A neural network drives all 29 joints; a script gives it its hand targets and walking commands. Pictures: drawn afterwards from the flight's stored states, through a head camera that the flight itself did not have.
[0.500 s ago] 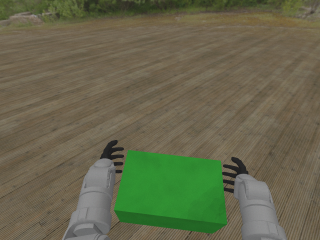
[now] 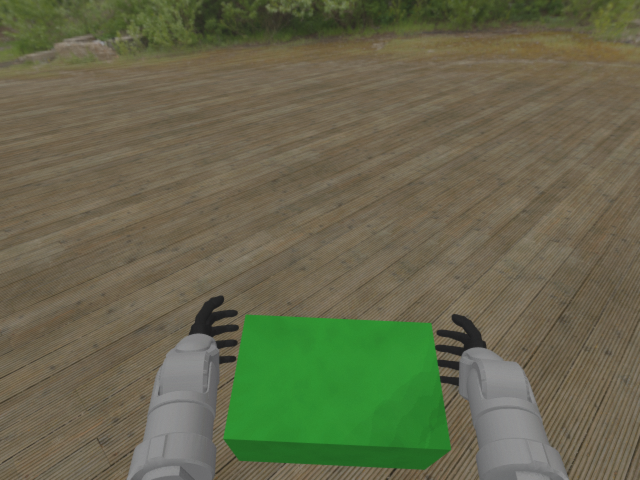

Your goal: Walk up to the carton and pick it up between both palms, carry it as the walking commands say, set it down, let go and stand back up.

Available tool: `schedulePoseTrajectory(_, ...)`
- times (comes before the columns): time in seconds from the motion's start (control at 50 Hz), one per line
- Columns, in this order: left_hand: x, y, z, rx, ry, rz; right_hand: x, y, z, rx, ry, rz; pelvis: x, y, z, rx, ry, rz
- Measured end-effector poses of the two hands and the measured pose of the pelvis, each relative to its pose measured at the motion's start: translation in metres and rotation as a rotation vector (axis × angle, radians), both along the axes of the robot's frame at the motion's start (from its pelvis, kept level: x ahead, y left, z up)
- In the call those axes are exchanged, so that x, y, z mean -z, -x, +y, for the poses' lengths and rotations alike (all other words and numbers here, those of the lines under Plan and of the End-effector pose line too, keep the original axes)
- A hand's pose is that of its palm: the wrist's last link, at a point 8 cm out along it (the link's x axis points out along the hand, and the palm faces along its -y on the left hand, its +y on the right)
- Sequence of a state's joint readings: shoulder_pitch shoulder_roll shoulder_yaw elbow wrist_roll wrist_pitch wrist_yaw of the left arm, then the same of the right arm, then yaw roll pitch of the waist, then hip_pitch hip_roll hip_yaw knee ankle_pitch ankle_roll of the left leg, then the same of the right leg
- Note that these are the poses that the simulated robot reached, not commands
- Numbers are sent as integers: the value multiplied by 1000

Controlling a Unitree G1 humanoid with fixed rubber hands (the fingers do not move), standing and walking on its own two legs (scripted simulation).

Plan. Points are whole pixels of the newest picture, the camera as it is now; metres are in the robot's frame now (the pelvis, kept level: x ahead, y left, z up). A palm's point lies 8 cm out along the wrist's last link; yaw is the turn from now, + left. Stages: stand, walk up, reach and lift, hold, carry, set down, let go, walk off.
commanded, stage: reach and lift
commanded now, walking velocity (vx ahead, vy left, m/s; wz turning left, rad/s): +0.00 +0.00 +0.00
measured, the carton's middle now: (335, 392) +0.32 -0.01 -0.05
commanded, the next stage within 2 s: hold in 0.60 s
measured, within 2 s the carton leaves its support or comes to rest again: neither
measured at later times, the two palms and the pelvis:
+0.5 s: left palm (199, 353) +0.30 +0.17 +0.07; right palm (473, 363) +0.29 -0.19 +0.05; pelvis +0.00 +0.00 +0.00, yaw +0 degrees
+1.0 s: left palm (197, 354) +0.29 +0.17 +0.07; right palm (473, 364) +0.29 -0.19 +0.05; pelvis +0.00 +0.00 +0.00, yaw +0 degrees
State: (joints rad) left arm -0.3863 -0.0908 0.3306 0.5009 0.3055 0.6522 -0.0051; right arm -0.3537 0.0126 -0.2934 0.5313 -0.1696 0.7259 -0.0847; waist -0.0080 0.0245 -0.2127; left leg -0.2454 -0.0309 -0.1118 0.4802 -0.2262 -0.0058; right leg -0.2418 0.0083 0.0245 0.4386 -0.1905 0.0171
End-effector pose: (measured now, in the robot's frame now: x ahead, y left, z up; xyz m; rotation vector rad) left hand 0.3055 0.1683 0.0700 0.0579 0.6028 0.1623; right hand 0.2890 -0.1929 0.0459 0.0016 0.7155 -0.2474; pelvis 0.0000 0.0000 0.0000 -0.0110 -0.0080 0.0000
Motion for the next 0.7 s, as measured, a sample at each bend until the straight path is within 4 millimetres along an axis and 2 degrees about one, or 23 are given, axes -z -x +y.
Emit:
schedulePoseTrajectory(0.32, -4, 0, 1, -7, 5, -10, -5, -2, 1, -7, 15, -11, 0, 0, 0, 0, 0, -2)
schedulePoseTrajectory(0.7, 0, 11, 3, -15, 16, -1, -5, 3, 3, -11, 20, -9, 0, 3, 1, 0, 2, -9)
